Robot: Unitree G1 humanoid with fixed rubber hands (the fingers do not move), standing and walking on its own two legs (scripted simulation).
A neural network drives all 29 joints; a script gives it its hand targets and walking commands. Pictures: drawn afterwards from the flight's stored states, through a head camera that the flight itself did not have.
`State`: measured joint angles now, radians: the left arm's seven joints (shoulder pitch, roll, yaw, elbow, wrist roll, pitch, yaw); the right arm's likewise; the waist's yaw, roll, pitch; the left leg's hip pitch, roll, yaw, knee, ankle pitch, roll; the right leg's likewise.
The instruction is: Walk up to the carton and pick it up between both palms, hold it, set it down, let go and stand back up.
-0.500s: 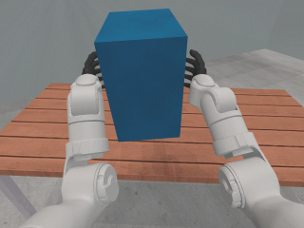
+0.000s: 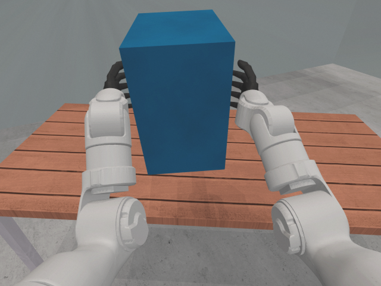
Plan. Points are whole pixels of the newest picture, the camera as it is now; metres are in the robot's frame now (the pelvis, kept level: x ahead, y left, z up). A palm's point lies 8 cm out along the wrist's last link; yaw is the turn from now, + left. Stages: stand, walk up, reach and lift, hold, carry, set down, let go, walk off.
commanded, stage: hold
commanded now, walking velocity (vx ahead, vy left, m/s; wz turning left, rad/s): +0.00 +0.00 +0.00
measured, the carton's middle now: (180, 90) +0.44 +0.01 +0.26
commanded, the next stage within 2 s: none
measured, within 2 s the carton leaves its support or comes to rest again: neither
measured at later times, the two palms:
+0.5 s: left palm (114, 100) +0.37 +0.15 +0.28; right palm (246, 99) +0.36 -0.11 +0.28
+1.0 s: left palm (114, 102) +0.37 +0.14 +0.27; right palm (247, 99) +0.36 -0.11 +0.28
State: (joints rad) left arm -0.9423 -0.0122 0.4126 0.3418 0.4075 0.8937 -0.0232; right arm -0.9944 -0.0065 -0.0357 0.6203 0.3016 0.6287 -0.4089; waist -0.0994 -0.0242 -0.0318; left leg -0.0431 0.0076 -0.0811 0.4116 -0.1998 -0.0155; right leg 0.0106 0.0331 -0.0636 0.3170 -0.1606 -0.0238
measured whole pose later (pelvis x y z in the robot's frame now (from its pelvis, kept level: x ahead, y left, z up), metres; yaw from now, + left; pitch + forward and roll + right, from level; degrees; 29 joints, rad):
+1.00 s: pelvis +0.00 +0.00 +0.00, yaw +1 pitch -10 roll -2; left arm -0.91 -0.02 0.41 0.30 0.39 0.90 -0.02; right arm -0.98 -0.03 0.02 0.59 0.34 0.64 -0.42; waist -0.11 -0.02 -0.02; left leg -0.03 0.01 -0.08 0.42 -0.20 -0.01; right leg 0.03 0.04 -0.06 0.31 -0.16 -0.02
